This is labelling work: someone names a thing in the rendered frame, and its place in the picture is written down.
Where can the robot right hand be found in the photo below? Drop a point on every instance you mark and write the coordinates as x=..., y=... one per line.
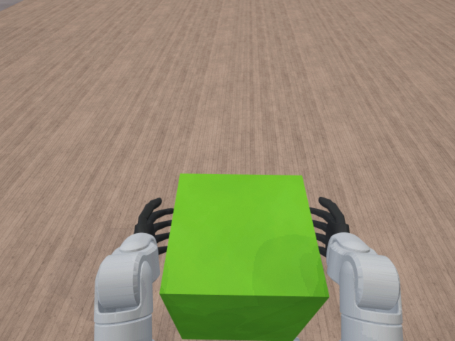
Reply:
x=335, y=219

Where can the carton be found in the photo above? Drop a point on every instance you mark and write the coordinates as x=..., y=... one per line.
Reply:
x=242, y=261

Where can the left robot forearm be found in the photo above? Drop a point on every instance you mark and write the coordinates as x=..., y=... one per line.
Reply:
x=123, y=291

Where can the robot left hand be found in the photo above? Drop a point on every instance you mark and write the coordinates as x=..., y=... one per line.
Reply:
x=148, y=217

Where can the right robot forearm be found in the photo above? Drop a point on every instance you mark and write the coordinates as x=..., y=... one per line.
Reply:
x=370, y=295

